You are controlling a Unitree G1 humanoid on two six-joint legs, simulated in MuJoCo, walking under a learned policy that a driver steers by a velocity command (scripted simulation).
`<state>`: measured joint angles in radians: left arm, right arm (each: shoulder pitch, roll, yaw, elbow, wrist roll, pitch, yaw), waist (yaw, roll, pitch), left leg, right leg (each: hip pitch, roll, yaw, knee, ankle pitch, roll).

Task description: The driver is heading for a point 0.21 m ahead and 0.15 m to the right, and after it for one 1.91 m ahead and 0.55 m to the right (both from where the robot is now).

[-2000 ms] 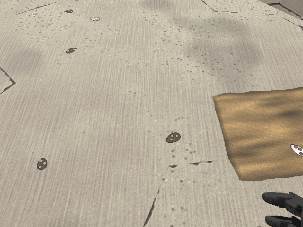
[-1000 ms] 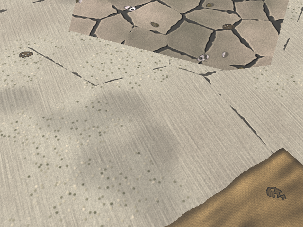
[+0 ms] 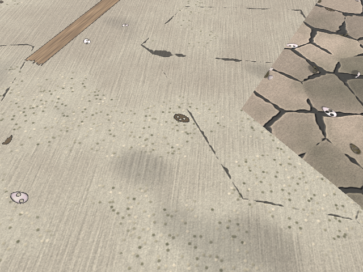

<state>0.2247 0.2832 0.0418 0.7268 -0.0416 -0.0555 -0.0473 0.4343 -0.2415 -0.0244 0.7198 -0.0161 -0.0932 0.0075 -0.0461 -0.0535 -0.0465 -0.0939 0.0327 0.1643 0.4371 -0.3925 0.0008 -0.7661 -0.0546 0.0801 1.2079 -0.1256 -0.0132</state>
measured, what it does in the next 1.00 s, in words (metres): walks ahead, turning right: right foot, then left foot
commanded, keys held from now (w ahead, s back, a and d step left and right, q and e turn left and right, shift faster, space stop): w+e+shift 0.64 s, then w+shift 0.04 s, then w+q+shift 0.32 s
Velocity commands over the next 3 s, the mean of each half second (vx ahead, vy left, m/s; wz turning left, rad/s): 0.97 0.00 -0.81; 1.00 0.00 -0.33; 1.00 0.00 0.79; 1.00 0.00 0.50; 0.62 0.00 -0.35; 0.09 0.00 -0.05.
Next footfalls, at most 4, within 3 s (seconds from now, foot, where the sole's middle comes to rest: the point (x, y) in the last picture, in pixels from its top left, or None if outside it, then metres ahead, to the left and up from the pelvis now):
0.26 right None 0.37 -0.10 -0.77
0.68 left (186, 206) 0.80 -0.07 -0.77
1.08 right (277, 195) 0.85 -0.46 -0.77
1.50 left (236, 115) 1.34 -0.36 -0.77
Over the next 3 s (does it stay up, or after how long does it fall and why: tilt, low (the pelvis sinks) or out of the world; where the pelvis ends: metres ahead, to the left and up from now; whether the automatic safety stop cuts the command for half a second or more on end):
stays up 2.08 -0.51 0.00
